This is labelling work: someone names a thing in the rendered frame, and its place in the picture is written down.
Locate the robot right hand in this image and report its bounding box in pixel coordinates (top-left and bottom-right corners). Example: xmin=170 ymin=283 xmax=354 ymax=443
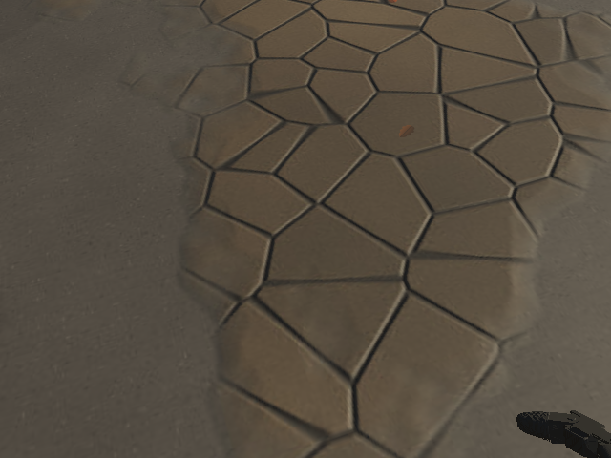
xmin=516 ymin=410 xmax=611 ymax=458

